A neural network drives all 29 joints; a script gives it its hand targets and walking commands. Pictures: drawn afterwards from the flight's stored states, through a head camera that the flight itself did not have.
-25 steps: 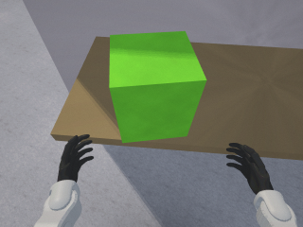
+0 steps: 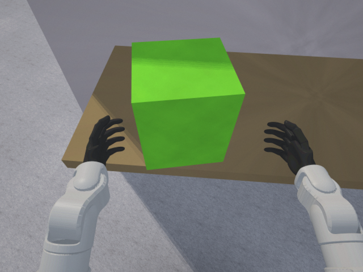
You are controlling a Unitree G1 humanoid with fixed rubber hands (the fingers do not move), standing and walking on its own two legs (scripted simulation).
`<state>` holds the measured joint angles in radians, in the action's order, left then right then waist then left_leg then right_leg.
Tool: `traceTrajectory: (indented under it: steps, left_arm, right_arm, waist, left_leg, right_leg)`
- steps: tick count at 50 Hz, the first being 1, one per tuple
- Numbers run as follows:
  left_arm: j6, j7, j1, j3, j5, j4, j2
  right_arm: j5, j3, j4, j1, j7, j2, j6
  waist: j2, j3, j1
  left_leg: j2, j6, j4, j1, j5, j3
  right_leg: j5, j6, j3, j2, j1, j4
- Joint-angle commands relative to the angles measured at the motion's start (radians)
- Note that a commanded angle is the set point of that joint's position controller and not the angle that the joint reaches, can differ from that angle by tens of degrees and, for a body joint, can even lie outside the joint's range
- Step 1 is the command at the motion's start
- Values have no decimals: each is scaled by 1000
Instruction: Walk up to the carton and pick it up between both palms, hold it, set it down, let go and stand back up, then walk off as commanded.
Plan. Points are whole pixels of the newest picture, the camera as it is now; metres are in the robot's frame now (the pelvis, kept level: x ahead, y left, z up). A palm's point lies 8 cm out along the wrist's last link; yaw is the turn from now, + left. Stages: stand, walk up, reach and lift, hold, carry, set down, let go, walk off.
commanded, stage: reach and lift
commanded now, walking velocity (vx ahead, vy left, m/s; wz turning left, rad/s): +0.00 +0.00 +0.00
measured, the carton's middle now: (181, 107) +0.48 +0.04 +0.07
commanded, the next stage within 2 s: none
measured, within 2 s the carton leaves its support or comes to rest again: neither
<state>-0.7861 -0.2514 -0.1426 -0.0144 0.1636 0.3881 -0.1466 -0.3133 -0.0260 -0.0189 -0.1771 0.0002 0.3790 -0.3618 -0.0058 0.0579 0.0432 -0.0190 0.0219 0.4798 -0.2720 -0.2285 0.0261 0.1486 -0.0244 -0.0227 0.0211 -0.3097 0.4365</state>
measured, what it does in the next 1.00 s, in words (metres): stands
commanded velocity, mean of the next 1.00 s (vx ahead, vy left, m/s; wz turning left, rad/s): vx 0.00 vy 0.00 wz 0.00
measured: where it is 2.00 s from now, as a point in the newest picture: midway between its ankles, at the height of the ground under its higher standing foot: outside the picture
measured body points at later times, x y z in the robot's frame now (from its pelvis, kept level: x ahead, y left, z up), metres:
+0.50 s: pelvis +0.00 +0.00 +0.00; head +0.04 +0.01 +0.45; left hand +0.36 +0.21 +0.15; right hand +0.41 -0.19 +0.13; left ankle +0.01 +0.13 -0.74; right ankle +0.05 -0.10 -0.74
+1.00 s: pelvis +0.01 +0.00 +0.00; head +0.05 +0.01 +0.45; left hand +0.42 +0.21 +0.19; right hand +0.47 -0.19 +0.17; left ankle +0.01 +0.13 -0.74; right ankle +0.05 -0.10 -0.74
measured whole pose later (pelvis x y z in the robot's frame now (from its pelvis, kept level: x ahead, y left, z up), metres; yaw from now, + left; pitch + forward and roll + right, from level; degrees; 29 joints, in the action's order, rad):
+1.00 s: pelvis +0.01 +0.00 +0.00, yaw +0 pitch +2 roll +0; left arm -0.81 -0.25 -0.82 -0.06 0.19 -0.22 -0.25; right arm -0.35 -0.02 -0.65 -0.85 0.04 0.46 -0.42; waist -0.01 0.04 0.09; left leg -0.02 0.02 0.48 -0.27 -0.24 0.02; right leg 0.16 -0.02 -0.02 0.03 -0.31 0.43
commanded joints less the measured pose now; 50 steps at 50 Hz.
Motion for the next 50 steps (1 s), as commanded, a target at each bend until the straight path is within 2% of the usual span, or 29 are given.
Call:
traceTrajectory:
  steps: [1, 5, 7, 10, 11, 15, 16, 18, 20, 25, 29, 32, 37, 38, 39, 40, 41, 43, 47, 48, 50]
  left_arm:
    - [33, -3, -412, -192, -14, 119, -121]
    - [5, -2, -503, -215, -22, 50, -133]
    - [4, -3, -548, -222, -16, 62, -148]
    - [-9, -4, -598, -223, -14, 12, -152]
    - [-11, -3, -631, -228, -14, -4, -162]
    - [-18, 0, -679, -228, -8, -23, -178]
    - [-20, 0, -704, -217, -1, -32, -182]
    - [-22, 0, -749, -224, 5, -60, -198]
    - [-22, -3, -758, -209, 16, -67, -190]
    - [-21, -3, -849, -219, 18, -141, -225]
    - [-16, -3, -928, -203, 25, -194, -234]
    - [-6, -4, -995, -201, 27, -223, -252]
    - [-6, -5, -1049, -190, 26, -307, -249]
    - [1, -4, -1074, -191, 33, -296, -262]
    - [2, -5, -1078, -183, 29, -316, -256]
    - [7, -7, -1121, -189, 27, -325, -266]
    - [9, -9, -1129, -180, 28, -339, -265]
    - [19, -7, -1181, -180, 38, -368, -277]
    - [33, -6, -1219, -175, 33, -479, -280]
    - [42, -6, -1250, -185, 36, -503, -293]
    - [55, -10, -1289, -178, 36, -513, -292]
  right_arm:
    - [-130, -82, 145, -470, -19, 234, 46]
    - [-133, -70, 107, -561, -20, 241, 34]
    - [-133, -69, 105, -604, -21, 252, 30]
    - [-139, -80, 37, -656, -14, 266, 20]
    - [-144, -76, 25, -689, -11, 270, 17]
    - [-158, -64, -19, -746, -5, 285, 12]
    - [-161, -76, -51, -771, 0, 296, 10]
    - [-160, -78, -76, -822, 5, 311, 8]
    - [-161, -80, -96, -840, 14, 315, 11]
    - [-167, -75, -175, -944, 30, 332, 7]
    - [-161, -81, -230, -1022, 39, 344, 11]
    - [-161, -77, -261, -1083, 43, 344, 14]
    - [-149, -85, -343, -1144, 51, 363, 16]
    - [-149, -85, -330, -1161, 50, 364, 19]
    - [-147, -84, -358, -1161, 51, 362, 19]
    - [-145, -87, -358, -1201, 50, 366, 22]
    - [-141, -93, -387, -1207, 52, 370, 22]
    - [-143, -85, -383, -1260, 49, 364, 25]
    - [-145, -53, -458, -1306, 50, 346, 23]
    - [-148, -43, -462, -1341, 47, 348, 21]
    - [-142, -46, -482, -1367, 47, 344, 27]
  waist:
    - [-9, -466, 20]
    - [-15, -499, 35]
    - [-11, -538, 36]
    - [-4, -535, 31]
    - [-3, -548, 39]
    - [-1, -586, 44]
    - [16, -590, 31]
    - [7, -607, 44]
    - [5, -624, 38]
    - [4, -647, 53]
    - [7, -676, 46]
    - [18, -716, 53]
    - [21, -745, 51]
    - [17, -786, 52]
    - [30, -781, 44]
    - [30, -801, 51]
    - [40, -802, 41]
    - [31, -826, 55]
    - [28, -813, 68]
    - [17, -812, 83]
    - [26, -854, 77]
  left_leg:
    - [10, 4, -190, 86, 147, -45]
    - [13, 1, -187, 61, 135, -53]
    - [16, 4, -178, 56, 149, -52]
    - [12, 7, -181, 49, 140, -49]
    - [12, 4, -181, 44, 131, -52]
    - [12, 11, -166, 49, 178, -49]
    - [10, 16, -164, 58, 182, -44]
    - [9, 17, -159, 55, 183, -44]
    - [5, 18, -154, 59, 192, -36]
    - [4, 17, -148, 36, 186, -36]
    - [-1, 20, -145, 34, 183, -30]
    - [1, 23, -136, 26, 195, -32]
    - [-5, 31, -124, 31, 237, -26]
    - [-3, 32, -116, 28, 254, -27]
    - [-2, 34, -114, 31, 257, -29]
    - [-2, 36, -110, 30, 266, -28]
    - [-4, 38, -109, 28, 265, -23]
    - [0, 38, -104, 21, 272, -30]
    - [0, 34, -103, -10, 274, -30]
    - [3, 33, -105, -22, 266, -34]
    - [0, 36, -96, -14, 296, -30]
  right_leg:
    - [-123, 2, 91, -5, 368, -54]
    - [-135, 6, 94, -7, 394, -49]
    - [-166, 9, 94, -8, 414, -40]
    - [-146, 6, 91, -2, 400, -43]
    - [-135, 7, 93, -4, 400, -44]
    - [-183, 7, 88, 3, 412, -40]
    - [-178, 6, 83, 5, 395, -41]
    - [-163, 5, 82, 11, 387, -44]
    - [-165, 2, 76, 14, 386, -44]
    - [-160, 5, 79, 16, 380, -47]
    - [-162, 7, 69, 19, 367, -46]
    - [-174, 10, 69, 18, 364, -43]
    - [-192, 6, 55, 29, 339, -45]
    - [-222, 9, 55, 30, 349, -38]
    - [-227, 9, 53, 29, 344, -39]
    - [-224, 9, 51, 32, 335, -38]
    - [-223, 8, 48, 32, 327, -39]
    - [-231, 11, 48, 34, 326, -39]
    - [-248, 12, 51, 27, 338, -36]
    - [-252, 16, 54, 25, 343, -35]
    - [-283, 15, 48, 26, 344, -28]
